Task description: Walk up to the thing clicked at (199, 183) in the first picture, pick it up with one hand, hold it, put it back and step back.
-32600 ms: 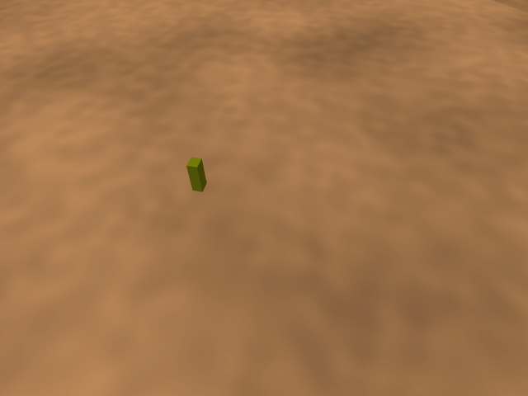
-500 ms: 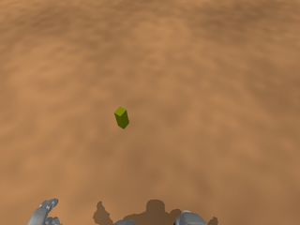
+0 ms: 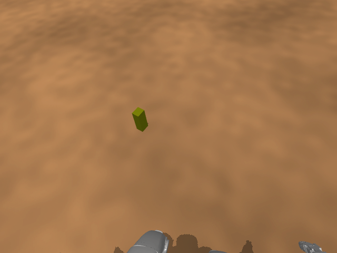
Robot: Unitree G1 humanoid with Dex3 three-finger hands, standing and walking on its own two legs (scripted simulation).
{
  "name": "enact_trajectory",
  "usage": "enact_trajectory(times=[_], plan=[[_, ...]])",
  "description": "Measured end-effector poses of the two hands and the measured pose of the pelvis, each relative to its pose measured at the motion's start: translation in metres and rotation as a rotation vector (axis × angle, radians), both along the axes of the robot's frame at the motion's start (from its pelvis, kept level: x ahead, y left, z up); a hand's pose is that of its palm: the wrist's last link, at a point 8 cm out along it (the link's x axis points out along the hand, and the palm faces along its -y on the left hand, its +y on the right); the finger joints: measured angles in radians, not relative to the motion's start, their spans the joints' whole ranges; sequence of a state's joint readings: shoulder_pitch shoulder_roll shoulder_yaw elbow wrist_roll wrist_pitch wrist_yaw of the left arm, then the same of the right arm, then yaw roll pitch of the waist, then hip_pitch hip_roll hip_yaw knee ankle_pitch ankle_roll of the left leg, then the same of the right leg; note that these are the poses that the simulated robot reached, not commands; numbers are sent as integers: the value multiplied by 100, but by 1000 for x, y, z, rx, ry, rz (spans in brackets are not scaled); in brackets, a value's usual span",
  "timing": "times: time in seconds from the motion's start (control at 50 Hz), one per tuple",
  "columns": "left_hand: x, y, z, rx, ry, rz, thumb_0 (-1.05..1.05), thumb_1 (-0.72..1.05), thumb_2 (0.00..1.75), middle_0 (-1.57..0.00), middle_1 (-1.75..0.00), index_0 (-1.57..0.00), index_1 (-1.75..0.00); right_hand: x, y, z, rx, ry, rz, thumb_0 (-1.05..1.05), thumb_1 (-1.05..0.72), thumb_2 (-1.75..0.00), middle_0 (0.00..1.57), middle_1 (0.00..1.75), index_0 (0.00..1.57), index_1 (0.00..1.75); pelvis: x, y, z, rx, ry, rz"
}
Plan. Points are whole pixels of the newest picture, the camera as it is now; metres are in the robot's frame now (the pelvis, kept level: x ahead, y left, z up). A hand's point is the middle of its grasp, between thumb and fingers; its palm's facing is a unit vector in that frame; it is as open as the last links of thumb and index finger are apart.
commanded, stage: step back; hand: left
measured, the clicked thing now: (140, 119) +0.99 +0.32 -0.67
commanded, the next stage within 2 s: stand in 1.16 s
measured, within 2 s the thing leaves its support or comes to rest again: neither
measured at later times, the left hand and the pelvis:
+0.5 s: hand out of the picture -0.07 +0.28 -0.14, palm faces +0.07 -0.92 -0.39, open 7.4 cm; pelvis -0.08 +0.00 +0.00, yaw +2 degrees
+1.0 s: hand out of the picture +0.03 +0.31 -0.14, palm faces +0.04 -0.93 -0.37, open 7.4 cm; pelvis -0.04 +0.03 +0.01, yaw +2 degrees
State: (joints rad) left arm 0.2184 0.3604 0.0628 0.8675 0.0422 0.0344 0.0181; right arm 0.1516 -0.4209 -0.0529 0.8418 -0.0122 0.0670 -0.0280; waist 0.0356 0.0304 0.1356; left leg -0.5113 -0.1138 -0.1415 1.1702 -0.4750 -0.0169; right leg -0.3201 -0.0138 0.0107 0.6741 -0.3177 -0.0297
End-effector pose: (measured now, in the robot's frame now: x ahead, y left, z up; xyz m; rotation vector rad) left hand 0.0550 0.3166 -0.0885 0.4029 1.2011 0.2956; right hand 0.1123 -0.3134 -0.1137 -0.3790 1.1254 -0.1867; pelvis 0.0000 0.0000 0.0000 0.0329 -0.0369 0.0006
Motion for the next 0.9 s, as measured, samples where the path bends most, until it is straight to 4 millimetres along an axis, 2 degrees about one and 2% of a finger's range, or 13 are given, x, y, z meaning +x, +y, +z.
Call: enact_trajectory(times=[0.08, 0.16, 0.28, 0.38, 0.52, 0.6, 0.68, 0.78, 0.9], plan=[[-24, 8, 3, 21, -46, 17, 0, 89, 90, -21, -30, -21, -30, -38, 3, -8, -1, 78, 30, 0, -91, -90, 20, 29, 21, 30, -26, 1, -3, -8, 0, 44], [-53, 22, -5, 13, -77, 51, 0, 89, 90, -21, -30, -21, -30, -67, 13, -12, -2, 117, 53, 0, -91, -90, 20, 30, 21, 30, -50, 8, -8, -14, -4, 88], [-96, 28, -11, -38, -17, 89, 0, 90, 90, -20, -30, -20, -30, -104, 30, 3, 18, 98, 36, 0, -91, -90, 20, 30, 21, 30, -71, 16, 2, -18, -17, 81], [-118, 22, -15, -65, 25, 84, 0, 90, 90, -20, -30, -20, -30, -109, 29, 9, 28, 53, 24, 0, -90, -90, 20, 30, 21, 30, -78, 12, 5, -20, -16, 50], [-132, 2, -14, -72, 17, 86, 0, 90, 90, -20, -30, -20, -30, -99, 19, 5, 34, 36, 18, 0, -90, -90, 20, 30, 21, 30, -80, 5, 4, -49, -21, 42], [-134, 3, -9, -78, 9, 102, 0, 90, 90, -20, -30, -21, -30, -91, 20, 10, 26, 43, 45, 0, -91, -90, 20, 30, 21, 30, -77, 11, 9, -41, -15, 56], [-127, 17, -12, -82, 21, 105, 0, 90, 90, -21, -30, -21, -30, -84, 27, 11, 9, 52, 53, 0, -91, -90, 20, 30, 21, 30, -69, 22, 7, -34, -6, 70], [-102, 34, -23, -91, 33, 90, 0, 90, 90, -20, -30, -20, -30, -77, 44, 9, -3, 35, 31, 0, -91, -90, 20, 29, 21, 30, -60, 36, 2, -18, -6, 52], [-65, 36, -23, -85, 10, 47, 0, 90, 90, -20, -30, -20, -30, -62, 56, 8, 27, 14, 13, 0, -90, -90, 20, 30, 21, 30, -48, 35, 3, -40, -4, 32]])
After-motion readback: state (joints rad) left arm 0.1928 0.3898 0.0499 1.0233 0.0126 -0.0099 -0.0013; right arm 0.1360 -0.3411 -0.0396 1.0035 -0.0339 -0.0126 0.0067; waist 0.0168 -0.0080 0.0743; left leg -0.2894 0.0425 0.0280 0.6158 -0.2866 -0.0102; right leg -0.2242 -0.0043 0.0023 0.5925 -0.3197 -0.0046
